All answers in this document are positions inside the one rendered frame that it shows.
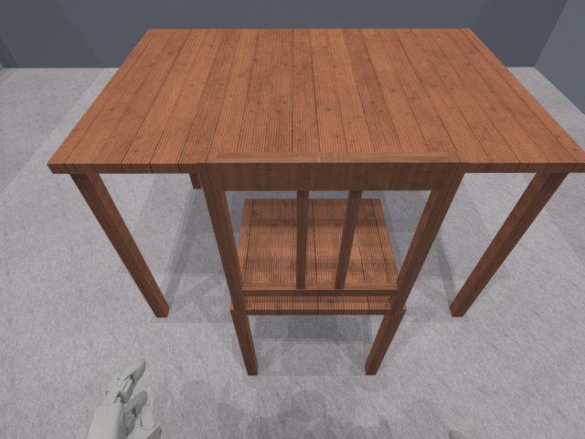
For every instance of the left robot hand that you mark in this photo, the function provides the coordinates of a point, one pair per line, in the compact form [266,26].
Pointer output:
[111,420]

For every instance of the table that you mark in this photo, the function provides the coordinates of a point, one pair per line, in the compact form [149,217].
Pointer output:
[182,92]

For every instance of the chair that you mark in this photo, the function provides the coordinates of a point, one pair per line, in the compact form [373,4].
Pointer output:
[323,256]

